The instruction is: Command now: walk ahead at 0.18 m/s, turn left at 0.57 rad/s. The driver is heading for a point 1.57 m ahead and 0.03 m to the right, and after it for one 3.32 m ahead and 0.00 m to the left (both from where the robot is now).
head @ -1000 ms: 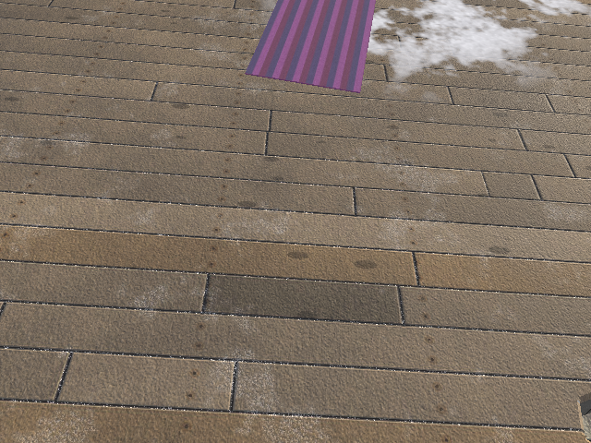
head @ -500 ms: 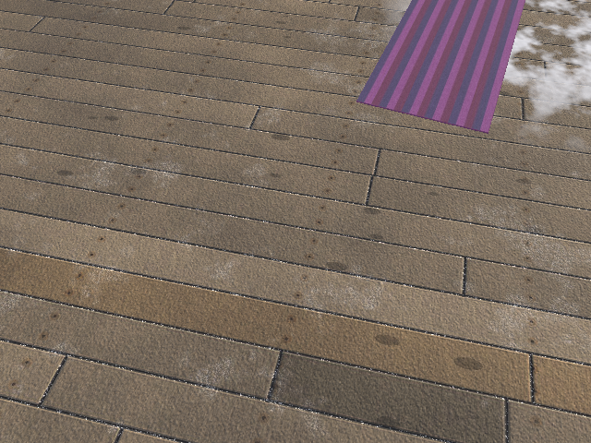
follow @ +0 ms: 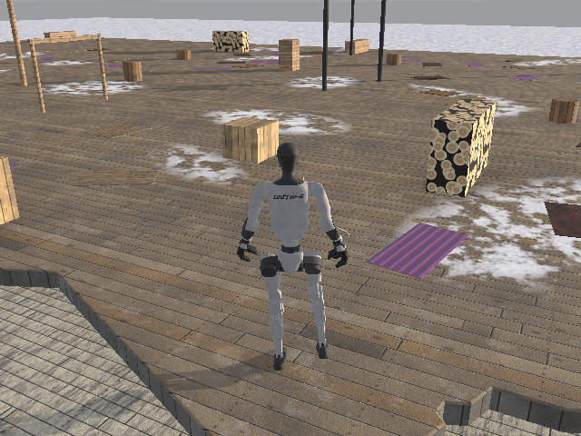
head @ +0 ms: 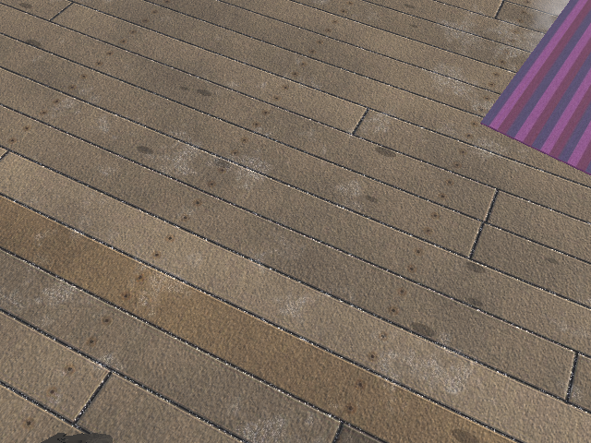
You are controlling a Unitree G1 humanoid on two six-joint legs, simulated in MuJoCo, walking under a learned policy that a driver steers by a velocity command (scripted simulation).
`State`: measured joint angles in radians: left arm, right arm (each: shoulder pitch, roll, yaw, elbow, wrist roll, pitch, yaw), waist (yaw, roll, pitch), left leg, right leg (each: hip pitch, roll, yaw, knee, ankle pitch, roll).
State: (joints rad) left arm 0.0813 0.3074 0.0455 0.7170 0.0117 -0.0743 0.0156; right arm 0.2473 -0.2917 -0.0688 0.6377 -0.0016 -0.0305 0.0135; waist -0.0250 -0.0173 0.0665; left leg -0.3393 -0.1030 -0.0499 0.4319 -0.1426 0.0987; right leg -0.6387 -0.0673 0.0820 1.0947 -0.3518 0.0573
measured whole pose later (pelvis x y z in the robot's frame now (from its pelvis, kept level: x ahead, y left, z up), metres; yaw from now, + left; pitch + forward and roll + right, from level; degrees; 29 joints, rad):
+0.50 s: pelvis +0.11 -0.04 +0.00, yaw +13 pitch +2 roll +1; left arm 0.15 0.24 0.04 0.74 0.01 0.00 0.01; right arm 0.17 -0.28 -0.06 0.64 0.00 0.05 -0.03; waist 0.03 0.02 0.03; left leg -0.39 -0.01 -0.07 0.81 -0.44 -0.07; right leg -0.36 0.00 0.03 0.47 -0.15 -0.01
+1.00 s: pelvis +0.18 -0.03 -0.01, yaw +14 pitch +0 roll +0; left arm 0.24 0.27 0.06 0.86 -0.02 -0.09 -0.03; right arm 0.36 -0.25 -0.05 0.74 0.02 -0.02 -0.02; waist -0.01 0.04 -0.01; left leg -0.17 0.01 -0.06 0.60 -0.41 0.00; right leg -0.29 0.01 -0.05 0.60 -0.30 -0.05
